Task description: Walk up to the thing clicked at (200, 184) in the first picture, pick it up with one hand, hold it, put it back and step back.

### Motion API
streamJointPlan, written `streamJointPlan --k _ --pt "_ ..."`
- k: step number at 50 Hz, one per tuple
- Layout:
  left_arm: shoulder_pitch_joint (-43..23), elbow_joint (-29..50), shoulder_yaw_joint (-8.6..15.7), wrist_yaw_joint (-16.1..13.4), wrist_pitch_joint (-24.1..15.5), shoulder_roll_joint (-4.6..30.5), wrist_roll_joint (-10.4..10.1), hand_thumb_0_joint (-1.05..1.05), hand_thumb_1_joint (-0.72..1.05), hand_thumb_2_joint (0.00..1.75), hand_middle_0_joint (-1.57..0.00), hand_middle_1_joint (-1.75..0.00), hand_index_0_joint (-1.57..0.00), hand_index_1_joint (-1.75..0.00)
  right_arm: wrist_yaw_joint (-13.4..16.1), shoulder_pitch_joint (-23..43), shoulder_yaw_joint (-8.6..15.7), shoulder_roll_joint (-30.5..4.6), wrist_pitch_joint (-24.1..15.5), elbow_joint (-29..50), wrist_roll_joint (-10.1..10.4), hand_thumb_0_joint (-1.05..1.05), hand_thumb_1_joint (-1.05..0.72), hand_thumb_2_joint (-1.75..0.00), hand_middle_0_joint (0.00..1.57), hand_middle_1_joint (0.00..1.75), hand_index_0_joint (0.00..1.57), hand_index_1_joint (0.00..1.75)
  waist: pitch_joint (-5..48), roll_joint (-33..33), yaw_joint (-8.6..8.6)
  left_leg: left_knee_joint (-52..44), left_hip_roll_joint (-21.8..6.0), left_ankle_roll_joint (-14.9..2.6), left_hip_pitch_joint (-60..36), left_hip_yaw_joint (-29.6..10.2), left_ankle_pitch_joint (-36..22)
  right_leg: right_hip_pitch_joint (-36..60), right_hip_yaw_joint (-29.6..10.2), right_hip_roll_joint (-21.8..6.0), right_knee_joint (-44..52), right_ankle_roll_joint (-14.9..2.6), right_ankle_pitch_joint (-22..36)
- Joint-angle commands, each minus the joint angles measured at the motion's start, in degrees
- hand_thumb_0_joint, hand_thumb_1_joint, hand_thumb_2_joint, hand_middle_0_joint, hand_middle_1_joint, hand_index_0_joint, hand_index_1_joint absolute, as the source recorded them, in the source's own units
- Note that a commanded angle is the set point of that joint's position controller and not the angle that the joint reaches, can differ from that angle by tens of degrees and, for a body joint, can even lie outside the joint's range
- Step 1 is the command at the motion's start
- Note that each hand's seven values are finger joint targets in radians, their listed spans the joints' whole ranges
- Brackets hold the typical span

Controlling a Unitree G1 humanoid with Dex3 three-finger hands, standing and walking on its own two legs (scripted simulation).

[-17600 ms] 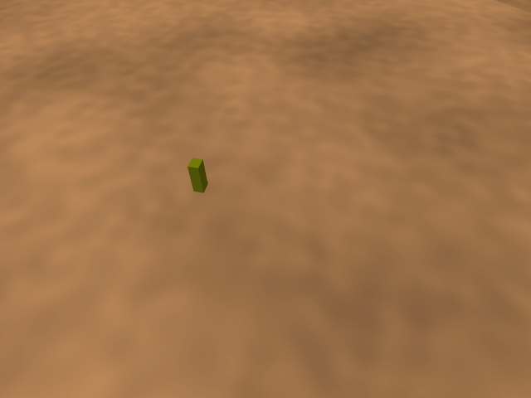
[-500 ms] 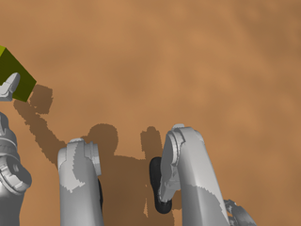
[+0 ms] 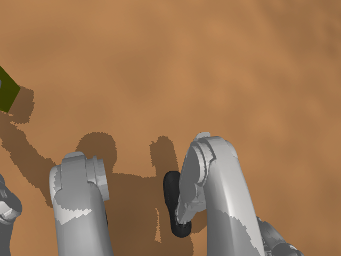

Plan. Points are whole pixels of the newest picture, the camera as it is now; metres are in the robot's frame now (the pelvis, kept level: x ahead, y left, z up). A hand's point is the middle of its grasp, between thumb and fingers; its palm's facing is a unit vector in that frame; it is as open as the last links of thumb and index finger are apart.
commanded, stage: crouch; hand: left
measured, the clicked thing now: out of the picture +0.48 +0.33 -0.11
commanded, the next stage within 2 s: lower in 0.18 s
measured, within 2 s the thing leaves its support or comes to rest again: neither
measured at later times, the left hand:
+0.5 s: hand out of the picture +0.47 +0.35 -0.12, palm faces +0.53 -0.84 -0.08, open 10.3 cm
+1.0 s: hand out of the picture +0.48 +0.35 -0.16, palm faces +0.53 -0.84 -0.09, open 10.3 cm
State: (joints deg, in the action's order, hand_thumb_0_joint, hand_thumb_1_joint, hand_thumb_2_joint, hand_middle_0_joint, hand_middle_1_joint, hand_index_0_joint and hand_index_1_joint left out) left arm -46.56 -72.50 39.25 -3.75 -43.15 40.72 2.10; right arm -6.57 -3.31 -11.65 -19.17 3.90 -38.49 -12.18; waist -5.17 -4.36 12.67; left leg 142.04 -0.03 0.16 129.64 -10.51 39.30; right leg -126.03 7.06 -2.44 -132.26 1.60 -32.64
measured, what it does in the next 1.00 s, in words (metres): stands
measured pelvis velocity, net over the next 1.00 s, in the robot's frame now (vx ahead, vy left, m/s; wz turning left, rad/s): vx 0.00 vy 0.01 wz -0.07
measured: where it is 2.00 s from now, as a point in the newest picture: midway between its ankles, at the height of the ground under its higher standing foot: (140, 229)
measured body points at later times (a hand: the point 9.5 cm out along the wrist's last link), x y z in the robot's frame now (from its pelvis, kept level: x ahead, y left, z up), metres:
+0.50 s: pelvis +0.00 +0.00 -0.01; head +0.25 +0.12 +0.34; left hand +0.44 +0.39 -0.12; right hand +0.10 -0.28 -0.09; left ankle +0.08 +0.12 -0.29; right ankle +0.14 -0.13 -0.29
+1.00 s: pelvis +0.00 +0.01 -0.02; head +0.26 +0.14 +0.32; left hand +0.44 +0.39 -0.15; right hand +0.09 -0.28 -0.08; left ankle +0.08 +0.12 -0.29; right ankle +0.14 -0.13 -0.29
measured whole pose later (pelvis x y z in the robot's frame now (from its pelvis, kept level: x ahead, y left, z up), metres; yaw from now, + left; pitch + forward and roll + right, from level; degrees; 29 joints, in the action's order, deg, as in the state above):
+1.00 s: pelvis +0.00 +0.01 -0.02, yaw -4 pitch +19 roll -15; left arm -45.6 -82.7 42.0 -2.4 -50.5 54.3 1.3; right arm -6.9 3.2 -22.8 -22.7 4.9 -33.6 -17.2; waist -15.5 -11.0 16.0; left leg 148.8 -0.2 -0.2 128.8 -15.9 40.5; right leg -123.0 11.1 -0.6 -134.5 3.1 -31.4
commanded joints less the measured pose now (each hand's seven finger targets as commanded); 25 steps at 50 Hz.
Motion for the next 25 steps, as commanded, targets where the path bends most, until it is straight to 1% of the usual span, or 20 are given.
streamJointPlan --k 1,2,3,4,6,7,8,11,14,15,16,17,18,19,20,21,22,23,24,25 --pt "-16.9 12.4 1.3 0.3 -5.7 17.6 -1.1 0.00 0.43 1.50 -1.33 -1.60 -1.36 -1.59 0.4 -8.9 4.3 -16.9 0.0 1.1 -0.3 0.00 -0.85 -0.89 0.20 0.30 0.20 0.30 39.1 22.5 1.31 -18.0 -1.3 0.26 -24.5 2.7 -7.5 20.9 3.3 2.7 8.5 -2.88 6.4" --pt "-16.2 12.6 1.4 0.3 -5.8 17.5 -1.0 0.00 0.42 1.50 -1.32 -1.61 -1.36 -1.60 0.4 -9.2 4.2 -17.1 0.1 1.0 -0.5 0.00 -0.85 -0.89 0.20 0.30 0.20 0.30 39.3 23.3 1.59 -17.9 -1.4 0.37 -25.7 2.4 -8.5 21.1 3.5 2.6 8.4 -2.85 7.3" --pt "-16.6 12.4 1.3 0.5 -5.8 18.0 -1.0 0.00 0.42 1.50 -1.33 -1.61 -1.36 -1.60 0.3 -8.7 4.1 -17.4 0.2 1.3 -0.4 0.00 -0.85 -0.89 0.20 0.30 0.20 0.30 37.8 23.5 1.57 -18.2 -1.5 0.38 -25.1 2.1 -7.4 19.8 3.7 2.6 8.1 -2.92 6.2" --pt "-15.7 11.7 1.9 0.5 -5.8 18.5 -0.9 0.00 0.44 1.51 -1.34 -1.62 -1.37 -1.61 0.2 -8.7 3.9 -17.7 0.2 1.5 -0.5 0.00 -0.85 -0.89 0.20 0.30 0.20 0.30 37.5 23.3 1.81 -18.2 -1.5 0.35 -24.8 1.9 -7.0 20.1 3.8 2.6 8.2 -2.84 6.1" --pt "-15.7 12.1 1.3 0.8 -5.9 17.9 -1.0 0.00 0.42 1.52 -1.34 -1.63 -1.37 -1.62 0.2 -8.2 3.9 -18.0 0.3 1.7 -0.5 0.00 -0.85 -0.89 0.20 0.30 0.20 0.30 36.6 23.1 2.18 -18.1 -1.7 0.38 -25.2 1.5 -6.6 19.1 3.8 2.5 8.0 -2.87 5.9" --pt "-15.7 12.1 1.3 0.9 -5.9 18.1 -1.0 0.00 0.41 1.52 -1.35 -1.63 -1.38 -1.62 0.1 -8.7 3.6 -18.1 0.4 1.6 -0.8 0.00 -0.85 -0.89 0.20 0.30 0.20 0.30 37.4 23.5 2.67 -17.5 -1.7 0.41 -25.6 1.7 -7.9 20.6 3.9 2.6 8.1 -2.71 7.1" --pt "-14.8 12.3 2.5 0.9 -6.0 20.0 -1.0 0.00 0.40 1.51 -1.35 -1.63 -1.38 -1.62 0.1 -8.7 3.5 -18.1 0.5 1.5 -0.7 0.00 -0.85 -0.89 0.20 0.30 0.20 0.30 37.8 23.4 1.93 -17.3 -1.6 0.28 -24.1 2.0 -7.8 21.4 3.8 2.8 7.9 -2.79 6.8" --pt "-15.4 13.3 2.7 1.1 -6.4 19.9 -1.8 0.00 0.40 1.51 -1.34 -1.62 -1.37 -1.61 0.0 -8.3 3.2 -18.1 0.4 2.1 -0.7 0.00 -0.86 -0.89 0.20 0.30 0.20 0.30 38.7 23.0 2.01 -16.7 -1.5 0.15 -23.8 2.1 -8.7 22.6 3.9 2.8 7.8 -2.66 7.5" --pt "-15.0 12.9 2.1 1.1 -6.4 20.0 -1.4 0.00 0.37 1.51 -1.33 -1.62 -1.37 -1.61 0.0 -7.9 3.2 -18.4 0.4 2.0 -0.9 0.00 -0.85 -0.89 0.20 0.30 0.20 0.30 37.4 22.8 2.49 -16.2 -1.7 0.06 -23.1 2.1 -7.5 21.7 3.9 3.0 7.8 -2.67 6.7" --pt "-14.9 12.1 1.9 1.2 -6.3 19.0 -1.5 0.00 0.31 1.48 -1.34 -1.63 -1.37 -1.62 0.1 -8.3 2.9 -18.6 0.4 2.0 -1.0 0.00 -0.86 -0.90 0.20 0.30 0.20 0.30 36.9 22.7 3.11 -16.3 -1.7 0.19 -24.0 1.7 -8.1 21.7 4.1 2.9 7.9 -2.61 7.4" --pt "-14.5 12.2 1.7 1.4 -6.4 19.1 -1.7 0.00 0.29 1.47 -1.34 -1.63 -1.37 -1.62 0.0 -7.7 2.9 -18.6 0.3 2.1 -0.9 0.00 -0.86 -0.90 0.20 0.30 0.20 0.30 35.9 22.8 2.74 -16.2 -1.7 0.13 -23.2 1.8 -7.2 20.6 4.1 2.9 7.8 -2.71 6.6" --pt "-13.5 10.3 2.3 1.6 -6.3 19.9 -1.7 0.00 0.27 1.46 -1.33 -1.62 -1.36 -1.61 0.0 -7.6 2.7 -18.7 0.3 1.8 -1.0 0.00 -0.86 -0.90 0.20 0.30 0.20 0.30 35.4 22.1 3.07 -15.5 -1.7 -0.02 -22.3 2.0 -7.4 21.3 4.1 3.1 7.8 -2.60 6.8" --pt "-13.5 8.7 0.2 1.9 -6.4 17.3 -1.9 0.00 0.29 1.45 -1.32 -1.61 -1.36 -1.60 0.0 -7.0 2.1 -18.7 0.2 2.4 -0.9 0.00 -0.86 -0.89 0.20 0.30 0.20 0.30 33.2 21.0 4.07 -15.7 -1.9 -0.01 -22.3 1.3 -7.0 20.0 4.5 3.0 7.8 -2.57 6.6" --pt "-12.8 7.8 0.4 2.1 -6.8 17.5 -2.0 0.00 0.30 1.46 -1.33 -1.62 -1.36 -1.60 -0.1 -6.3 1.8 -19.2 0.1 2.5 -1.0 0.00 -0.86 -0.89 0.20 0.30 0.20 0.30 31.4 20.8 4.00 -16.2 -2.0 0.19 -22.0 0.6 -6.5 18.9 4.9 2.9 7.4 -2.68 6.0" --pt "-11.6 7.2 3.3 1.8 -7.0 21.7 -1.7 0.00 0.29 1.47 -1.33 -1.62 -1.37 -1.61 0.0 -6.9 1.7 -19.6 0.3 2.0 -1.1 0.00 -0.86 -0.89 0.20 0.30 0.20 0.30 32.7 21.0 3.12 -15.7 -2.1 0.19 -23.0 0.7 -7.5 19.9 4.8 3.1 7.3 -2.65 6.7" --pt "-13.3 7.8 2.8 1.7 -7.4 22.4 -1.7 0.00 0.25 1.45 -1.33 -1.61 -1.36 -1.60 0.0 -6.6 1.1 -19.4 0.5 2.2 -1.3 0.00 -0.86 -0.89 0.20 0.30 0.20 0.30 33.5 21.1 3.53 -15.2 -2.1 0.13 -22.5 0.8 -7.2 20.9 5.0 3.3 7.2 -2.57 6.4" --pt "-13.5 7.4 2.4 1.8 -7.8 21.3 -1.8 0.00 0.27 1.45 -1.30 -1.60 -1.34 -1.59 0.0 -6.5 0.9 -19.6 0.6 2.3 -1.5 0.00 -0.86 -0.89 0.20 0.30 0.20 0.30 33.8 21.1 3.92 -15.0 -2.2 0.25 -23.5 0.5 -8.1 21.0 5.2 3.2 6.7 -2.56 7.3" --pt "-13.6 7.7 2.8 1.9 -8.3 22.4 -2.0 0.00 0.27 1.45 -1.31 -1.61 -1.35 -1.60 -0.1 -5.8 0.6 -19.7 0.5 2.6 -1.7 0.00 -0.86 -0.89 0.20 0.30 0.20 0.30 33.7 21.1 4.00 -14.6 -2.1 0.08 -22.7 0.7 -7.7 21.5 5.1 3.4 6.9 -2.51 6.8" --pt "-13.4 7.2 3.0 2.0 -8.4 22.6 -2.1 0.00 0.27 1.47 -1.32 -1.63 -1.35 -1.61 0.1 -5.9 0.2 -19.7 0.3 2.8 -1.9 0.00 -0.86 -0.89 0.20 0.30 0.20 0.30 34.2 21.1 4.29 -14.1 -2.2 0.08 -23.6 0.8 -8.8 22.1 5.0 3.4 7.1 -2.44 8.0" --pt "-14.0 6.9 2.9 1.9 -8.7 23.6 -1.9 0.00 0.25 1.46 -1.33 -1.62 -1.36 -1.61 0.1 -5.3 -0.1 -19.8 0.4 2.8 -2.1 0.00 -0.86 -0.89 0.20 0.30 0.20 0.30 33.6 21.6 4.18 -14.2 -2.3 0.15 -22.8 0.8 -7.7 21.6 5.3 3.6 6.8 -2.48 6.7"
